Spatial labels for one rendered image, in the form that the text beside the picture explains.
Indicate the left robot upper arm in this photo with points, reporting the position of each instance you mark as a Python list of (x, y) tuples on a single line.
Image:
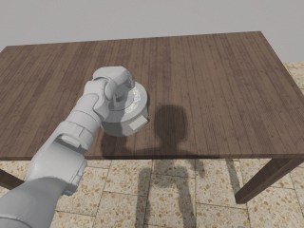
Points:
[(33, 203)]

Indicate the lid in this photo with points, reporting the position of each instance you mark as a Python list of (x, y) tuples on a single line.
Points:
[(133, 104)]

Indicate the knob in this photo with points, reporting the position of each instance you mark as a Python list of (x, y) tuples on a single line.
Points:
[(120, 94)]

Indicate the left robot hand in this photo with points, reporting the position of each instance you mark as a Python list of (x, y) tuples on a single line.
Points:
[(120, 75)]

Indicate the pot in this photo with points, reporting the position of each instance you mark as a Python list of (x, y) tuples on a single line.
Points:
[(127, 128)]

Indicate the left robot forearm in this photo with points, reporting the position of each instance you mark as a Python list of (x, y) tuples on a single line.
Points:
[(76, 132)]

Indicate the table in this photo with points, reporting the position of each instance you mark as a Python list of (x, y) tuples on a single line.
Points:
[(209, 96)]

